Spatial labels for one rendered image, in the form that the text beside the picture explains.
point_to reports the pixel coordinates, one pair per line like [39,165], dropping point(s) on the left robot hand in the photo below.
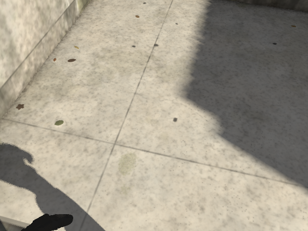
[49,223]

